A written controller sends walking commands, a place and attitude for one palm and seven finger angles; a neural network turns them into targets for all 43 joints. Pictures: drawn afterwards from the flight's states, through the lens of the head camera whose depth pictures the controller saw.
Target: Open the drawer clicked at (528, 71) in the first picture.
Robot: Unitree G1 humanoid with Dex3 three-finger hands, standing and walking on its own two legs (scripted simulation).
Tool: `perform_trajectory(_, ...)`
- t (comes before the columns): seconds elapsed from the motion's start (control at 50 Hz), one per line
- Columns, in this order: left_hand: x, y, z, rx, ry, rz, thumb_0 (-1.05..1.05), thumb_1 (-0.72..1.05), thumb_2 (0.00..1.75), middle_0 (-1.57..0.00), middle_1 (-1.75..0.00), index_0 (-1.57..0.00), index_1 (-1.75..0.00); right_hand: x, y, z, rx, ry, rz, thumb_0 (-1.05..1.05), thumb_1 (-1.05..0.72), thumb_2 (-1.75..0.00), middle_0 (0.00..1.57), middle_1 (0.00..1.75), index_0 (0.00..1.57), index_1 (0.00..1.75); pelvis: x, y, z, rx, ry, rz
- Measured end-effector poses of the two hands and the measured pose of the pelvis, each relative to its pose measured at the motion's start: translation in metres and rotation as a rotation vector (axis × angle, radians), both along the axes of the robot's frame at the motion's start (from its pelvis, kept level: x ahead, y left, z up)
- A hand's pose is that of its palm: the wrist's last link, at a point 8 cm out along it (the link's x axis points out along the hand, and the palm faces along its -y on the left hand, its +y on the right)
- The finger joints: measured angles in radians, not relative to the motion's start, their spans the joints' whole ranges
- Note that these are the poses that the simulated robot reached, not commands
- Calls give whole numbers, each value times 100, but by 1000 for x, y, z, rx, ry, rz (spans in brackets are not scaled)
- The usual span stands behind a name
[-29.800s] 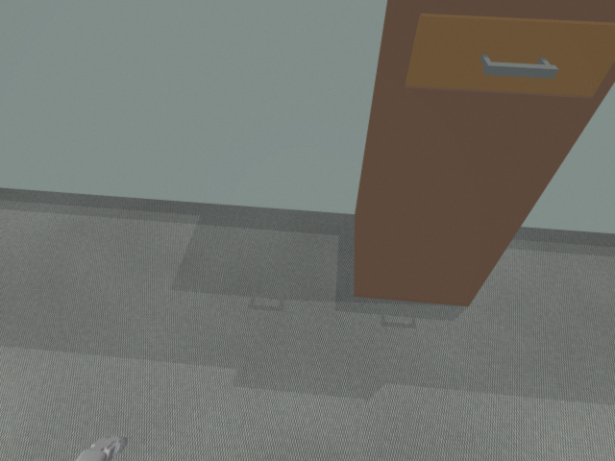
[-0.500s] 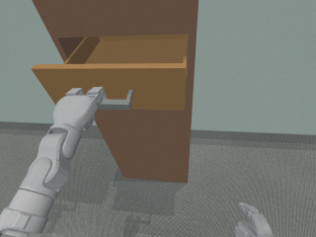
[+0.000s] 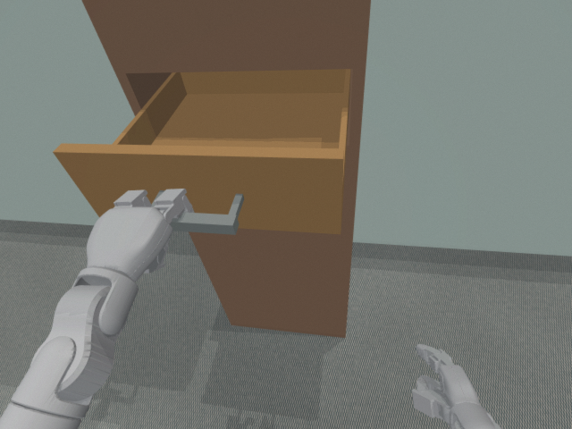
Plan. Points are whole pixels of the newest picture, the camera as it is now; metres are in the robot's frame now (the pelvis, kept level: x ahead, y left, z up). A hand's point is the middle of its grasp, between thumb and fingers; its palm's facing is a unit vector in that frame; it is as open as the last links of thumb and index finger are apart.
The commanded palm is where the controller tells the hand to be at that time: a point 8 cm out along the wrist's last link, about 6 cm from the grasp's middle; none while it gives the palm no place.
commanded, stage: pull the drawer open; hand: left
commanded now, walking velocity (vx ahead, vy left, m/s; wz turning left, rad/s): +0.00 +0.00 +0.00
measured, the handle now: (193, 210) +0.34 +0.17 +0.16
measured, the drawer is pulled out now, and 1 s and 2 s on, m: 0.22 0.30 0.30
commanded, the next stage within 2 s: open the thumb to release the handle in 1.02 s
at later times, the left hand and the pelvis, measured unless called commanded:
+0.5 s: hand (139, 287) +0.24 +0.21 +0.13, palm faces +0.08 -0.10 -0.99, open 5.6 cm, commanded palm +0.19 +0.21 +0.19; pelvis -0.01 +0.00 +0.00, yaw -1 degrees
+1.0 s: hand (130, 310) +0.21 +0.21 +0.13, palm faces +0.09 -0.11 -0.99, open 5.5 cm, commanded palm +0.15 +0.21 +0.19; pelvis +0.00 +0.00 +0.00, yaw -1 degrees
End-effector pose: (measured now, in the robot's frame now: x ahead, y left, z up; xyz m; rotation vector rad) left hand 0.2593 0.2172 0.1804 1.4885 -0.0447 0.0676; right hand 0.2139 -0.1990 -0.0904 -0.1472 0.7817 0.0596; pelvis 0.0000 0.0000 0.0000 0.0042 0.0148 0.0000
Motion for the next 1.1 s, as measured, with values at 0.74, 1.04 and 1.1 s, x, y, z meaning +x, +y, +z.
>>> perform_trajectory(0.74, -74, 0, -1, -33, -24, 24, 1, 77, 86, -35, -137, -38, -131, -12, -11, 3, -15, -44, 4, 1, -91, -90, 20, 30, 19, 30, -9, -4, -2, -2, -22, -12)
perform_trajectory(1.04, -76, 0, -1, -37, -11, 36, 1, 79, 83, -34, -134, -37, -130, 1, -9, 10, -2, -68, -1, 1, -90, -90, 20, 30, 20, 30, 3, -2, -3, -7, -5, -28)
perform_trajectory(1.1, -76, 0, -1, -39, -10, 34, 1, 79, 83, -33, -134, -37, -130, 2, -12, 9, -8, -61, -8, 1, -90, -90, 20, 30, 20, 30, 6, -2, -3, -7, 2, -30)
